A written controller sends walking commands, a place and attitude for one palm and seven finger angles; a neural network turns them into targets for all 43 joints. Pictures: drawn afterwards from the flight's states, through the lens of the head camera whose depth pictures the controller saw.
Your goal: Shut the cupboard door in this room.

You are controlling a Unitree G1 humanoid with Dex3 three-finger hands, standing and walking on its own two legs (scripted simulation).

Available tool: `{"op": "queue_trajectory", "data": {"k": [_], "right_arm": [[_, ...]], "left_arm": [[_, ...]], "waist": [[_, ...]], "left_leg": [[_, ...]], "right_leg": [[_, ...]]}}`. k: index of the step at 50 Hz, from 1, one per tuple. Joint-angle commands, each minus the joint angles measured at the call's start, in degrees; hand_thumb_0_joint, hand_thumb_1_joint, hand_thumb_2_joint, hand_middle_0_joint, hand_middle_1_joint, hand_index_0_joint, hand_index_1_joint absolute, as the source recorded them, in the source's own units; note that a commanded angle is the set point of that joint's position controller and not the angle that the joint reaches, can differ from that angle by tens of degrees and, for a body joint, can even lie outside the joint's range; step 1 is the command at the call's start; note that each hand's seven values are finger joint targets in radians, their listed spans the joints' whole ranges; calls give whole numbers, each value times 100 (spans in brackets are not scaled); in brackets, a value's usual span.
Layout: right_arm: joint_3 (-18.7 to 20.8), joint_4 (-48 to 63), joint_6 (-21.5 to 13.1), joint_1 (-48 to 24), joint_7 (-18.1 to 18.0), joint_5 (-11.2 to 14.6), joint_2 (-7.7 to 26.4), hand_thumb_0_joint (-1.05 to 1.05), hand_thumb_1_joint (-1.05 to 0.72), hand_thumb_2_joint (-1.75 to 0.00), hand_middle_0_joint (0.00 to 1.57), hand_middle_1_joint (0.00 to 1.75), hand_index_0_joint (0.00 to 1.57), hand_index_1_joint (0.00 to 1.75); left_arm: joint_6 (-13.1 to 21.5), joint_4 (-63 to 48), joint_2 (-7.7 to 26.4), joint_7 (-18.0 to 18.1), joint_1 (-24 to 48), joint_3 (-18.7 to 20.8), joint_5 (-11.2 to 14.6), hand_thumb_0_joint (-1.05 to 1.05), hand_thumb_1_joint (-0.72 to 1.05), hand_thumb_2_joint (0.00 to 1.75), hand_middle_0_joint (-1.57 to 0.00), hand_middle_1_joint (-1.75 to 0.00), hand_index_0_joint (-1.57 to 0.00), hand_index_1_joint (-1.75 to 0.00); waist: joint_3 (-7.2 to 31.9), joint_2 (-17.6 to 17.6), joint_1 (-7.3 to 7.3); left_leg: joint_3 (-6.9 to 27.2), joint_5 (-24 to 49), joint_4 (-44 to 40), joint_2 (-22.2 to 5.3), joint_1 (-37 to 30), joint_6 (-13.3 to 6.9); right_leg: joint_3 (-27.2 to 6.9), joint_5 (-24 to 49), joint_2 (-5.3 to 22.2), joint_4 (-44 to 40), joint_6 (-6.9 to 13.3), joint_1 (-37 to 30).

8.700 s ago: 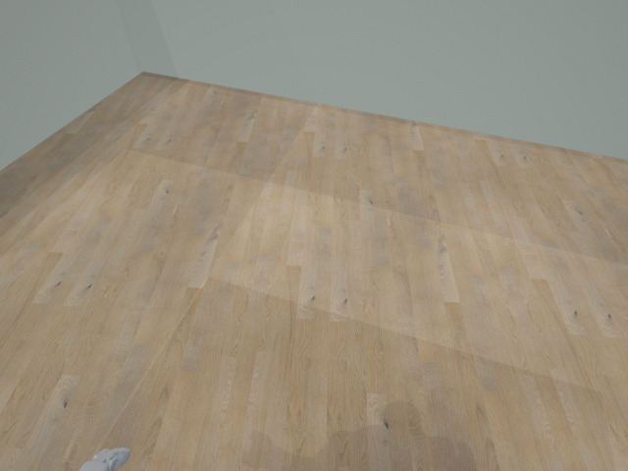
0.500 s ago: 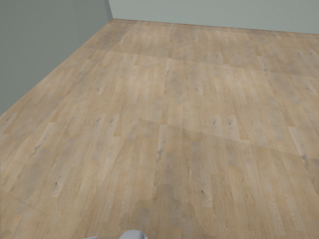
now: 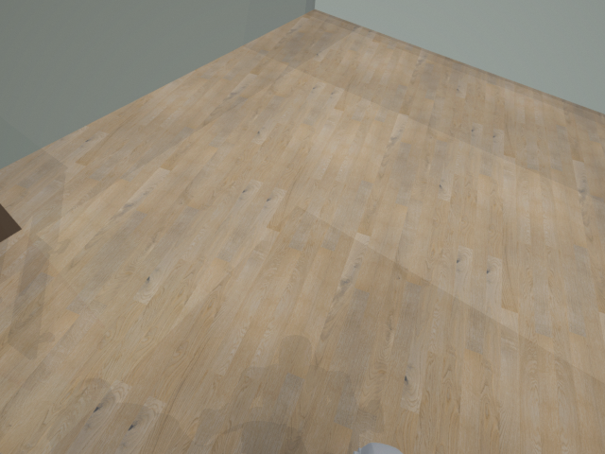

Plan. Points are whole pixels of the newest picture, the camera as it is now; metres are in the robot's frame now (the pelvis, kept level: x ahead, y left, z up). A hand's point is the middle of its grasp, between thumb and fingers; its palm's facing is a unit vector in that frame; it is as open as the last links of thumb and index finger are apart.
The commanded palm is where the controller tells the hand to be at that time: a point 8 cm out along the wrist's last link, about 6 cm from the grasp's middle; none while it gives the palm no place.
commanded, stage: turn or walk to find it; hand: left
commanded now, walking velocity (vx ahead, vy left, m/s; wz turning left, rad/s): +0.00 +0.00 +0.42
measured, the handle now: out of the picture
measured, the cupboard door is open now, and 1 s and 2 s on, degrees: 53 53 53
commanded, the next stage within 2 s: stand and wait in 0.82 s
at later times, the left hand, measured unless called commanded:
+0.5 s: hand out of the picture +0.02 +0.13 -0.14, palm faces +0.22 -0.94 -0.28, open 7.3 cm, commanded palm none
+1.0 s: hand out of the picture -0.17 +0.16 -0.19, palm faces +0.46 -0.86 -0.23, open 7.3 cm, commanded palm none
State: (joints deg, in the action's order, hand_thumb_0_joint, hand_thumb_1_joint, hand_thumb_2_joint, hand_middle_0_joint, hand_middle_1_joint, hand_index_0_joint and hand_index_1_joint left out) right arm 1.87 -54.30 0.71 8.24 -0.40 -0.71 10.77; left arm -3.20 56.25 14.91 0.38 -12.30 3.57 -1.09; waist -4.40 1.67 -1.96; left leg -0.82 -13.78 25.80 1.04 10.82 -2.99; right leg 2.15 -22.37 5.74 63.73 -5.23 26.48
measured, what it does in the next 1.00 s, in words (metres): steps on the spot, turning left: right foot, then left foot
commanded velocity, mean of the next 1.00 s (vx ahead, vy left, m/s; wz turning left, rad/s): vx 0.00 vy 0.00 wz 0.34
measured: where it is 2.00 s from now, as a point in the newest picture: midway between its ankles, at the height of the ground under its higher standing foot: outside the picture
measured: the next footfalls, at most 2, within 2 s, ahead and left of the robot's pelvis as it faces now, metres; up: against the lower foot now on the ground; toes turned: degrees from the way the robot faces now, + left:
right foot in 0.30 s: +0.04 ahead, -0.14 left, +0.00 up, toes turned +3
left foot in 0.84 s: -0.10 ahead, +0.07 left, +0.00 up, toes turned +26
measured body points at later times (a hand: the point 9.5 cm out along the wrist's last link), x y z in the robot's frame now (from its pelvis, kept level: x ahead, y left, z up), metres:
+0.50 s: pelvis -0.04 -0.07 +0.00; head -0.02 -0.11 +0.45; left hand +0.01 +0.18 -0.12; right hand +0.02 -0.32 -0.18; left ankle -0.09 +0.08 -0.64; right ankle +0.00 -0.15 -0.74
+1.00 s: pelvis -0.09 -0.03 +0.00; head -0.09 +0.00 +0.44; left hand -0.20 +0.21 -0.17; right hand +0.10 -0.21 -0.13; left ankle -0.14 +0.05 -0.74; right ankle -0.04 -0.16 -0.68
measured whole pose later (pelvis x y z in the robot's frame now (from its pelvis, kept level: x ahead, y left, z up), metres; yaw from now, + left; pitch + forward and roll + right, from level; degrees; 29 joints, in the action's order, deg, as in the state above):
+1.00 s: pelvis -0.09 -0.03 +0.00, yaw +23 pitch -2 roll -1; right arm 1.6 -55.9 1.2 7.9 -0.7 -1.0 10.1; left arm -3.9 59.5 14.4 0.7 -15.8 3.3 -1.4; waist -3.0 2.6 -2.7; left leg -3.2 -16.3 28.2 0.5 10.1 -2.4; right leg 3.8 -24.0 5.3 57.6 -3.4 24.6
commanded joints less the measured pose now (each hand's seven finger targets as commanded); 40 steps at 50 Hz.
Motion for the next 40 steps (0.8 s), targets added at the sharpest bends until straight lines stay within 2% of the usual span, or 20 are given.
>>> {"op": "queue_trajectory", "data": {"k": [1,6,8,11,13,14,15,16,17,18,19,20,22,24,27,35,37,38,39,40], "right_arm": [[306,215,-67,499,-74,-5,1142,0,-90,-90,20,30,20,30],[359,201,-25,652,-61,-58,1151,0,-90,-90,20,30,20,30],[374,212,3,628,-56,-78,1173,0,-90,-90,20,30,20,30],[390,259,37,493,-40,-96,1183,0,-90,-90,20,30,20,30],[406,280,44,399,-25,-53,1159,0,-90,-90,20,30,20,30],[398,288,35,453,-6,-12,995,0,-90,-90,20,30,20,30],[350,340,32,576,37,45,633,0,-90,-90,20,30,20,30],[360,468,59,456,17,0,621,0,-90,-90,20,30,20,30],[417,353,151,486,27,-53,839,0,-90,-90,20,30,20,30],[446,219,234,649,58,-77,826,0,-90,-90,20,30,20,30],[463,108,280,705,87,-83,801,0,-90,-90,20,30,20,30],[451,15,297,878,115,-89,763,0,-90,-90,20,30,20,30],[421,-99,312,1075,132,-87,650,0,-90,-90,20,30,20,30],[421,-105,323,1022,130,-82,671,0,-90,-90,20,30,20,30],[390,-47,318,754,129,-85,671,0,-90,-90,20,30,20,30],[260,118,221,198,116,-3,527,0,-90,-90,20,30,20,30],[227,139,170,226,100,24,507,0,-90,-90,20,30,20,30],[225,126,151,280,88,35,510,0,-90,-90,20,30,20,30],[219,95,121,441,73,38,528,0,-90,-90,20,30,20,30],[224,56,91,631,75,36,572,0,-90,-90,20,30,20,30]], "left_arm": [[105,-427,385,60,112,87,14,0,90,90,-20,-30,-20,-30],[112,-658,286,80,488,60,31,0,90,90,-20,-30,-20,-30],[123,-726,211,91,566,40,51,0,90,90,-20,-30,-20,-30],[178,-701,184,94,318,26,83,0,90,90,-20,-30,-20,-30],[243,-610,223,104,-82,56,89,0,90,90,-20,-30,-20,-30],[301,-564,388,124,-270,86,62,0,90,90,-20,-30,-20,-30],[372,-571,892,177,-418,174,-27,0,90,90,-20,-30,-20,-30],[360,-635,1148,183,-405,210,-29,0,90,90,-20,-30,-20,-30],[338,-732,969,195,-187,177,19,0,90,90,-20,-30,-20,-30],[357,-817,770,205,263,184,31,0,90,90,-20,-30,-20,-30],[337,-877,670,181,494,135,37,0,90,90,-20,-30,-20,-30],[332,-920,513,182,671,80,45,0,90,90,-20,-30,-20,-30],[392,-863,392,162,564,41,40,0,90,90,-20,-30,-20,-30],[404,-779,401,163,311,44,41,0,90,90,-20,-30,-20,-30],[406,-642,429,179,-34,69,16,0,90,90,-20,-30,-20,-30],[349,-349,755,162,-429,178,-80,0,90,90,-20,-30,-20,-30],[328,-319,833,149,-467,203,-87,0,90,90,-20,-30,-20,-30],[318,-287,862,140,-462,200,-84,0,90,90,-20,-30,-20,-30],[311,-257,859,138,-385,208,-68,0,90,90,-20,-30,-20,-30],[291,-243,811,131,-291,204,-34,0,90,90,-20,-30,-20,-30]], "waist": [[516,-865,275],[476,-914,406],[449,-981,410],[568,-989,295],[748,-844,81],[886,-377,17],[1030,968,-40],[809,1574,-84],[665,888,2],[372,1145,202],[95,757,307],[-25,568,443],[23,637,446],[90,714,341],[128,645,162],[431,852,-98],[620,979,-104],[678,1000,-51],[761,923,70],[810,704,211]], "left_leg": [[1198,2932,-728,-1400,-691,-501],[1727,2415,-710,-1486,-590,-712],[1903,2207,-669,-1489,-325,-741],[2051,2248,-452,-1327,75,-663],[1938,1881,-115,-1075,501,-430],[1740,1256,229,-759,936,-149],[992,-346,1283,-93,1953,257],[466,-1967,2517,321,2289,462],[731,-1762,3432,74,2054,440],[816,-1436,3888,-43,2050,441],[676,-1117,4278,-76,2013,474],[598,-837,4412,-161,2005,510],[440,-457,4566,-174,2008,621],[390,-370,4535,-235,2086,701],[345,-492,4170,-340,2106,759],[-119,-1391,2153,-385,1392,671],[-264,-1404,1665,-318,1139,607],[-340,-1272,1370,-271,934,585],[-381,-957,907,-269,615,553],[-354,-376,207,-272,104,510]], "right_leg": [[-135,202,61,-9,-76,455],[-170,-183,-48,-820,-28,300],[-154,-335,-122,-1312,26,-8],[-68,-160,-320,-2392,125,-785],[29,774,-360,-3538,156,-1651],[-166,1257,-102,-4279,210,-2343],[-1417,1344,1168,-4722,585,-3160],[-2241,1933,2191,-4815,1216,-2578],[-1921,1363,2104,-4928,1433,-1822],[-1629,536,1794,-5163,1320,-1307],[-1333,182,1528,-5200,1174,-1004],[-935,376,1310,-5118,1030,-913],[-399,839,1080,-5020,939,-1118],[-276,836,1108,-5011,976,-1369],[-354,943,1258,-4965,1087,-1659],[-204,1925,1584,-4543,1369,-2078],[-133,2364,1604,-4318,1394,-2175],[-52,2549,1592,-4183,1341,-2130],[48,2571,1591,-3975,1239,-2008],[262,2369,1470,-3635,1020,-1731]]}}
